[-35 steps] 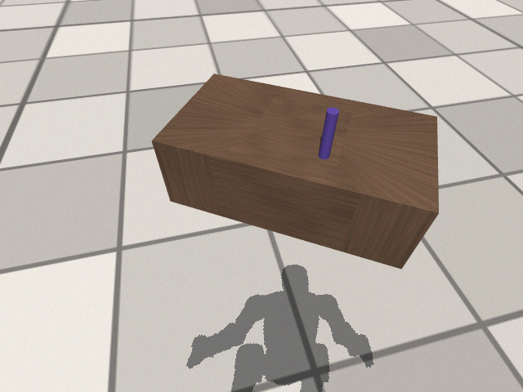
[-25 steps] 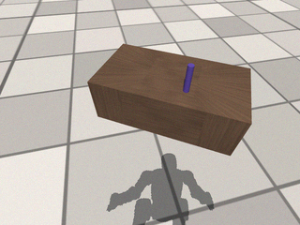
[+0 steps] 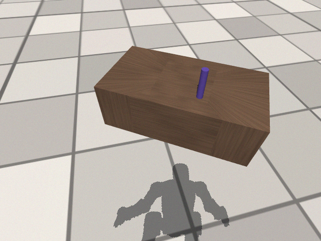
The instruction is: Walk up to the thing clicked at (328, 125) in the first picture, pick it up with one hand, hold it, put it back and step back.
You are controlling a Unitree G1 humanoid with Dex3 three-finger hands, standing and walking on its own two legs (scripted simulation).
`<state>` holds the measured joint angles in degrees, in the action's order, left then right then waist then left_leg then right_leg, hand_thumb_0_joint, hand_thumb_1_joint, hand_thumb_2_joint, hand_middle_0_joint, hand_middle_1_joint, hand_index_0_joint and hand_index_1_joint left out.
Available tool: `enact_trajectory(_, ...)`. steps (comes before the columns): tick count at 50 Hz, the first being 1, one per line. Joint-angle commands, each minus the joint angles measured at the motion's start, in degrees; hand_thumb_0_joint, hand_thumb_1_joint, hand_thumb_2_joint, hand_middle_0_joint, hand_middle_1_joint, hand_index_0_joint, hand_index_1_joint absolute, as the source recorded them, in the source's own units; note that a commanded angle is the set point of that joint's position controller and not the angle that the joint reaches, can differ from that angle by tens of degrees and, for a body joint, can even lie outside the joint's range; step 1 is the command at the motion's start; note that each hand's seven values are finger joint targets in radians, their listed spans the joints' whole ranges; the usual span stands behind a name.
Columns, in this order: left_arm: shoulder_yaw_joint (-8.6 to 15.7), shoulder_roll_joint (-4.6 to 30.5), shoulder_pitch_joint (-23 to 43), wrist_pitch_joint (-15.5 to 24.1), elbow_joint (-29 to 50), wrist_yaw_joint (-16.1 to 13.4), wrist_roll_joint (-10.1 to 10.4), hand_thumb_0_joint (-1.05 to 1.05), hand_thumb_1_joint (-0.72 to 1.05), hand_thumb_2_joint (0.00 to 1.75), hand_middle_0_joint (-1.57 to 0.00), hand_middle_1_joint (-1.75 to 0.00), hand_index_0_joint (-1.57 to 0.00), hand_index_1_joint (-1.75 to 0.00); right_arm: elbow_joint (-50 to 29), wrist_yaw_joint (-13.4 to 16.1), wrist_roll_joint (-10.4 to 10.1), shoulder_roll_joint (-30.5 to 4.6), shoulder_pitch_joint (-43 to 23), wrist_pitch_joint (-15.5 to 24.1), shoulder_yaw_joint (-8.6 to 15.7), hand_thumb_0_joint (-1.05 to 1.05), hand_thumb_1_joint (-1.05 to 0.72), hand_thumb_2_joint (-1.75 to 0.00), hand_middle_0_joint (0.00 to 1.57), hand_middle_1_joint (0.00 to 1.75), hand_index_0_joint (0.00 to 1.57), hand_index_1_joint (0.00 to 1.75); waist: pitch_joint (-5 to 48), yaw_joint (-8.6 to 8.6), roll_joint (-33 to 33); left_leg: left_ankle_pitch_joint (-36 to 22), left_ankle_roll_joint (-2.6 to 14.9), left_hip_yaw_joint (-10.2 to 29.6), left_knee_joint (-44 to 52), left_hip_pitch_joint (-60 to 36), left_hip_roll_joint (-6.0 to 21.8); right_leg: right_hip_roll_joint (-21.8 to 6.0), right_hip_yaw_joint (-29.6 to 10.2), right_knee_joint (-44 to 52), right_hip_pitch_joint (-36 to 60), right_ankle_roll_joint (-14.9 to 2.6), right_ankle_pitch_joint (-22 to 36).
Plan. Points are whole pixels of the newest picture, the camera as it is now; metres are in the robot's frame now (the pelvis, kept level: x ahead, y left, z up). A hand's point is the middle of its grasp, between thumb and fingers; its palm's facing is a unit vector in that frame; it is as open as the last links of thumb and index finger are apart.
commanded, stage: stand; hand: left
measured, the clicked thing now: (202, 83) +1.04 -0.25 -0.29
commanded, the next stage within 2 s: walk up in 0.42 s
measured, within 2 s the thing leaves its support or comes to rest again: neither
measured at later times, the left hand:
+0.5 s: hand out of the picture +0.08 +0.26 -0.16, palm faces -0.06 -0.94 -0.33, open 7.4 cm
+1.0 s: hand (118, 223) +0.22 +0.13 -0.15, palm faces -0.21 -0.92 -0.34, open 7.4 cm
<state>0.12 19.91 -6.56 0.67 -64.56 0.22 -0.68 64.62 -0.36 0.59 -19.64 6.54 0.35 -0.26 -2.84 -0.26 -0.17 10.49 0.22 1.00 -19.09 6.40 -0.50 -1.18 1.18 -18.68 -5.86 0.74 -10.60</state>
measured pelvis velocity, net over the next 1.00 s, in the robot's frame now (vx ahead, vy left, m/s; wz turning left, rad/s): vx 0.14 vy -0.12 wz -0.25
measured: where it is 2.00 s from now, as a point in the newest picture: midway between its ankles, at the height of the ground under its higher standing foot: (205, 203)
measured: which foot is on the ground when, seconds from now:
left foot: down 0.00-0.78, up 0.80-1.00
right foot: down 0.00-0.46, up 0.48-0.72, down 0.74-1.00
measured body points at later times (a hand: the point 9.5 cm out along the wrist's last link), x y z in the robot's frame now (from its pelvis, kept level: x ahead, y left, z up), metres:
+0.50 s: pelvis +0.01 +0.00 -0.01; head +0.02 +0.00 +0.44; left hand +0.08 +0.30 -0.14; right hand +0.08 -0.31 -0.13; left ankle +0.00 +0.12 -0.75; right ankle -0.01 -0.12 -0.73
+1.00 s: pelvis +0.14 -0.12 -0.01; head +0.16 -0.13 +0.43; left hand +0.23 +0.18 -0.13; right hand +0.16 -0.45 -0.13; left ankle +0.21 +0.00 -0.70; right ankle +0.12 -0.24 -0.75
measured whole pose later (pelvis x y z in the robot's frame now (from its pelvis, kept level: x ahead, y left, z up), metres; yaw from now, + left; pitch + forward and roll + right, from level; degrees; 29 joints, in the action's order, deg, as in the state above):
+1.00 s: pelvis +0.14 -0.12 -0.01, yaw -14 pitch -3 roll +0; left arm 3.5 21.1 -20.1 1.4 -51.1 4.0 -0.9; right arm 51.7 -2.9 1.2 -23.9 13.5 2.5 3.7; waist -4.7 -2.8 1.8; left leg 22.6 1.2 -2.1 -53.2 24.8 4.5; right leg 1.0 -0.9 -30.4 -11.1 -1.6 -16.6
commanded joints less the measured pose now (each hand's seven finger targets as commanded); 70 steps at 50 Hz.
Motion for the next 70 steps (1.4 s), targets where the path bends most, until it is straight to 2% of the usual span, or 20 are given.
enact_trajectory(1, 2.15, 11.89, 2.28, 1.12, 3.50, -0.70, 0.06, 0.00, 0.90, 0.90, -0.20, -0.30, -0.20, -0.30, -3.57, 0.99, -0.20, -12.27, -2.55, 1.58, 2.16, 0.00, -0.90, -0.90, 0.20, 0.30, 0.20, 0.30, 3.90, 0.19, 0.29, -7.88, 1.13, 5.26, 3.16, 0.27, 7.31, -6.52, -4.95, 3.09, 0.96, -2.18, 6.41)
enact_trajectory(20, 1.94, 11.75, 1.93, 1.05, 3.54, -0.77, 0.17, 0.00, 0.90, 0.90, -0.20, -0.30, -0.20, -0.30, -3.47, 0.97, -0.19, -12.50, -2.41, 1.59, 2.05, 0.00, -0.90, -0.90, 0.20, 0.30, 0.20, 0.30, 4.20, -0.01, 0.44, -8.82, 1.18, 5.56, 3.28, 0.23, 7.52, -6.80, -4.74, 2.58, 1.51, -2.15, 6.48)
enact_trajectory(21, 6.16, 16.64, -0.78, 0.24, 8.97, 1.42, -1.56, 0.00, 0.90, 0.90, -0.20, -0.30, -0.20, -0.30, -6.99, 0.92, 1.11, -18.86, 2.76, 3.11, 6.43, 0.00, -0.90, -0.90, 0.20, 0.30, 0.20, 0.30, 6.88, 2.12, -2.63, 15.78, 5.01, 5.51, -1.32, -8.24, 6.99, -1.81, -5.82, -3.98, -8.93, -3.72, -14.53)
enact_trajectory(23, 5.99, 14.01, 5.93, -1.17, 11.55, 2.93, -1.97, 0.00, 0.90, 0.90, -0.20, -0.30, -0.20, -0.30, -5.17, 1.33, 1.66, -22.73, 9.84, 3.89, 8.82, 0.00, -0.90, -0.90, 0.20, 0.30, 0.20, 0.30, -1.33, 6.77, 8.50, 31.21, 11.21, 19.73, 9.37, -13.42, 20.33, -0.28, -1.39, -25.69, -32.23, -1.98, -17.19)
enact_trajectory(25, 6.59, 14.73, 4.30, -1.45, 13.50, 3.65, -2.05, 0.00, 0.90, 0.90, -0.20, -0.30, -0.20, -0.30, -8.54, 1.54, 1.24, -23.17, 6.15, 4.61, 9.31, 0.00, -0.90, -0.90, 0.20, 0.30, 0.20, 0.30, -3.98, 4.04, 4.39, 27.47, 13.89, 22.91, 12.06, -3.95, 26.88, -4.18, -8.61, -35.08, -32.36, -1.86, -14.82)
enact_trajectory(32, 7.41, 13.75, -1.07, -1.04, 15.12, 6.83, -1.36, 0.00, 0.90, 0.90, -0.20, -0.30, -0.20, -0.30, -14.04, 0.39, 2.42, -19.74, 1.85, 5.37, 9.32, 0.00, -0.90, -0.90, 0.20, 0.30, 0.20, 0.30, -3.64, 0.90, 10.16, 14.12, 9.36, 1.25, 6.45, 2.45, 16.66, -5.63, -2.75, -21.98, -19.27, -0.84, -8.88)
enact_trajectory(37, 9.08, 16.09, -15.66, 0.34, 10.52, 5.37, -1.67, 0.00, 0.90, 0.90, -0.20, -0.30, -0.20, -0.30, -15.61, -0.02, 2.13, -17.42, 0.83, 3.80, 8.32, 0.00, -0.90, -0.90, 0.20, 0.30, 0.20, 0.30, 2.60, -5.42, -2.80, 11.07, 5.99, -8.81, -20.48, 13.80, 9.83, 1.72, 5.98, -13.72, 5.12, -1.86, -1.75)
enact_trajectory(38, 10.48, 19.40, -22.54, 0.88, 9.62, 4.23, -1.73, 0.00, 0.90, 0.90, -0.20, -0.30, -0.20, -0.30, -15.95, -0.07, 1.80, -14.13, 3.86, 3.49, 6.91, 0.00, -0.90, -0.90, 0.20, 0.30, 0.20, 0.30, 5.15, -8.66, -14.68, 12.37, 4.23, -10.65, -37.11, 19.69, 5.69, -0.62, -1.66, -7.65, 11.43, -3.69, -11.50)
enact_trajectory(39, 11.33, 24.01, -23.45, 1.17, 11.32, 3.28, -1.52, 0.00, 0.90, 0.90, -0.20, -0.30, -0.20, -0.30, -18.10, -0.46, 0.65, -10.56, 4.87, 3.44, 5.31, 0.00, -0.90, -0.90, 0.20, 0.30, 0.20, 0.30, 3.07, -8.34, -25.53, 24.88, 1.35, -8.20, -47.51, 31.19, -0.60, -12.94, -27.75, 4.52, 10.33, -8.05, -27.13)
enact_trajectory(40, 11.09, 26.05, -19.07, 1.28, 13.55, 3.49, -1.00, 0.00, 0.90, 0.90, -0.20, -0.30, -0.20, -0.30, -18.28, -0.43, 0.69, -15.48, 4.25, 3.09, 6.60, 0.00, -0.90, -0.90, 0.20, 0.30, 0.20, 0.30, 0.91, -5.94, -18.68, 23.12, 0.37, -2.55, -49.71, 30.08, 1.50, -19.84, -42.89, 10.19, 3.68, -14.29, -31.42)
enact_trajectory(41, 10.90, 25.59, -15.12, 1.12, 15.37, 3.50, -0.31, 0.00, 0.90, 0.90, -0.20, -0.30, -0.20, -0.30, -17.41, -0.29, 0.91, -18.35, 3.59, 3.27, 7.47, 0.00, -0.90, -0.90, 0.20, 0.30, 0.20, 0.30, -2.81, -4.53, -12.50, 21.37, 0.31, -0.22, -49.74, 28.76, 4.52, -20.81, -43.58, 10.14, -2.13, -16.95, -32.88)
enact_trajectory(46, 8.41, 18.85, -10.24, 2.13, 17.95, 2.40, 0.02, 0.00, 0.90, 0.90, -0.20, -0.30, -0.20, -0.30, -14.95, -1.37, 0.02, -15.75, 10.90, 3.28, 6.88, 0.00, -0.90, -0.90, 0.20, 0.30, 0.20, 0.30, -2.54, -0.20, -9.24, 11.69, 1.32, -1.23, -37.26, 19.47, 6.99, -10.03, -17.75, 2.94, -8.31, -12.59, -10.12)
enact_trajectory(52, 7.87, 18.46, -11.10, 2.86, 21.16, 2.66, -0.18, 0.00, 0.90, 0.90, -0.20, -0.30, -0.20, -0.30, -18.73, -2.03, 0.85, -14.81, 7.72, 4.57, 7.51, 0.00, -0.90, -0.90, 0.20, 0.30, 0.20, 0.30, -1.32, -1.15, -6.84, 6.31, 0.16, -3.32, -20.05, 13.23, 4.92, -10.28, -15.47, 0.52, -10.61, -12.89, -6.14)
enact_trajectory(55, 6.56, 15.26, -7.98, 2.68, 23.10, 2.60, -0.27, 0.00, 0.90, 0.90, -0.20, -0.30, -0.20, -0.30, -15.90, -0.87, 1.01, -15.64, 19.41, 5.97, 8.83, 0.00, -0.90, -0.90, 0.20, 0.30, 0.20, 0.30, 4.24, 5.74, -0.10, -2.04, 0.98, -4.40, -9.82, -9.40, 2.76, -5.76, -10.17, -17.16, -20.88, -8.92, -0.10)
enact_trajectory(56, 5.36, 10.76, -11.08, 2.78, 23.17, 2.54, -0.04, 0.00, 0.90, 0.90, -0.20, -0.30, -0.20, -0.30, -15.13, -0.21, 1.83, -19.82, 24.47, 6.49, 10.19, 0.00, -0.90, -0.90, 0.20, 0.30, 0.20, 0.30, 7.66, 8.08, 13.26, 9.05, 2.79, 7.24, -2.70, -15.23, 10.54, 1.04, -5.46, -34.24, -25.72, -6.34, -3.63)
enact_trajectory(57, 4.74, 8.65, -14.78, 2.37, 22.66, 2.24, 0.16, 0.00, 0.90, 0.90, -0.20, -0.30, -0.20, -0.30, -16.90, 0.13, 2.17, -23.21, 22.94, 6.93, 10.47, 0.00, -0.90, -0.90, 0.20, 0.30, 0.20, 0.30, 4.94, 5.20, 16.78, 23.39, 6.15, 32.00, 4.70, -14.90, 23.61, 8.05, -6.54, -45.21, -36.61, -3.97, -18.19)
enact_trajectory(58, 6.22, 15.70, -15.60, 1.53, 21.05, 1.60, -0.27, 0.00, 0.90, 0.90, -0.20, -0.30, -0.20, -0.30, -18.86, -0.05, 0.53, -23.64, 17.74, 6.83, 10.49, 0.00, -0.90, -0.90, 0.20, 0.30, 0.20, 0.30, 2.17, 3.78, 6.75, 35.30, 9.56, 36.29, 8.70, -6.31, 27.25, 3.69, -11.11, -47.98, -33.72, -4.18, -18.35)
enact_trajectory(59, 6.33, 17.36, -15.34, 1.54, 20.53, 1.55, -0.50, 0.00, 0.90, 0.90, -0.20, -0.30, -0.20, -0.30, -19.79, -0.33, -0.08, -23.75, 13.79, 6.71, 10.38, 0.00, -0.90, -0.90, 0.20, 0.30, 0.20, 0.30, -2.19, 2.13, 7.85, 37.01, 12.53, 36.16, 9.88, -1.33, 28.19, 0.94, -10.49, -50.05, -33.84, -4.41, -16.88)
enact_trajectory(63, 6.81, 15.73, -15.06, 2.20, 18.43, 2.61, 0.37, 0.00, 0.90, 0.90, -0.20, -0.30, -0.20, -0.30, -20.11, -0.49, 0.07, -18.19, 13.10, 7.46, 7.99, 0.00, -0.90, -0.90, 0.20, 0.30, 0.20, 0.30, -5.77, 1.05, 8.49, 6.39, 8.87, 11.24, 6.94, 3.36, 17.68, -1.24, -9.10, -42.94, -28.59, -2.34, -7.17)
enact_trajectory(70, 5.74, 11.88, -4.73, 1.90, 22.97, 4.48, 0.17, 0.00, 0.90, 0.90, -0.20, -0.30, -0.20, -0.30, -20.84, -0.47, 0.18, -19.05, 16.16, 6.68, 8.09, 0.00, -0.90, -0.90, 0.20, 0.30, 0.20, 0.30, -2.24, 3.01, 9.68, -19.43, 10.47, -3.57, -0.01, -0.62, 15.22, -2.46, -1.19, -23.02, -22.86, -1.71, -2.41)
